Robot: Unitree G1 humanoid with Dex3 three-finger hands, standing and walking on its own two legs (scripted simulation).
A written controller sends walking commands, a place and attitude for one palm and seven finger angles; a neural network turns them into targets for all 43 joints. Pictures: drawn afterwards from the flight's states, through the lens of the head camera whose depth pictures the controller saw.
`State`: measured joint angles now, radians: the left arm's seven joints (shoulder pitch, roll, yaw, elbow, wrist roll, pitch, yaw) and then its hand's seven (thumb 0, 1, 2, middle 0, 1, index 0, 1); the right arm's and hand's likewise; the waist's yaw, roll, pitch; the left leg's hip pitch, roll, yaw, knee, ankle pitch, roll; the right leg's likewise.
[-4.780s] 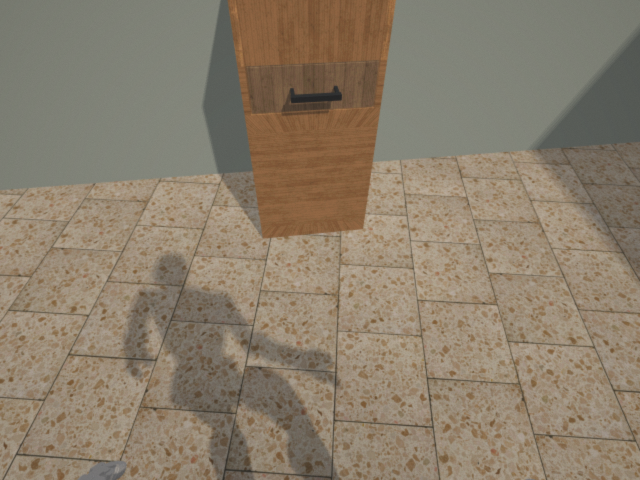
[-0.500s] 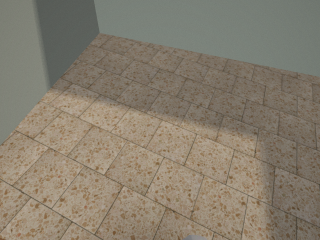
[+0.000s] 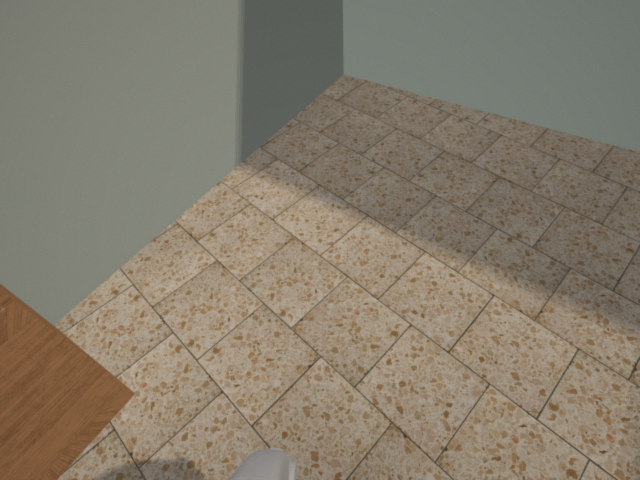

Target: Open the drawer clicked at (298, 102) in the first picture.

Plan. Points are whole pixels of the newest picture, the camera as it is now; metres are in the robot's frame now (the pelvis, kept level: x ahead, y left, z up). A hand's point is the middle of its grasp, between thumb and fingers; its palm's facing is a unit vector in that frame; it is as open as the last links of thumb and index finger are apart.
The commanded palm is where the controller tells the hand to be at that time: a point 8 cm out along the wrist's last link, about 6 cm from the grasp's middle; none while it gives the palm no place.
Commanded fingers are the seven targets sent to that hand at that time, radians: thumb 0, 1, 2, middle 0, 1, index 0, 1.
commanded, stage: turn to face it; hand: left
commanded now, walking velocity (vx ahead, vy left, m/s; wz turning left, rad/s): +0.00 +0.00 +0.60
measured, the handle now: out of the picture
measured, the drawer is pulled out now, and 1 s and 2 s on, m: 0.00 0.00 0.00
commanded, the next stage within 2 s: take the last steps up to it in 1.62 s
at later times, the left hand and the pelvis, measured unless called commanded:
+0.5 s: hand out of the picture +0.00 +0.28 -0.17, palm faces +0.35 -0.90 -0.28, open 7.4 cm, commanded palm none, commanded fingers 0.00 0.90 0.90 -0.20 -0.30 -0.20 -0.30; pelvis +0.00 +0.04 -0.01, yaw +18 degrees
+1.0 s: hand out of the picture -0.04 +0.22 -0.16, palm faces +0.60 -0.76 -0.26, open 7.4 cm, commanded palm none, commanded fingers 0.00 0.90 0.90 -0.20 -0.30 -0.20 -0.30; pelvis +0.02 +0.02 +0.00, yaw +38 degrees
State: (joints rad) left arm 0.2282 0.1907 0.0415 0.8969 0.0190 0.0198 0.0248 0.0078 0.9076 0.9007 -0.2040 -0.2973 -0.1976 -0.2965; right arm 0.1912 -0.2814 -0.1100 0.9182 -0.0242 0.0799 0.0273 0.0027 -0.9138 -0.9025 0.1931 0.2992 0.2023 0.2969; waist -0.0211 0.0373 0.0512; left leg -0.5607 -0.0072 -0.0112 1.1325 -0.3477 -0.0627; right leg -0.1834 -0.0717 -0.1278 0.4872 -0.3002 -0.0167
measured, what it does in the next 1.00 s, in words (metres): steps on the spot, turning left: left foot, then right foot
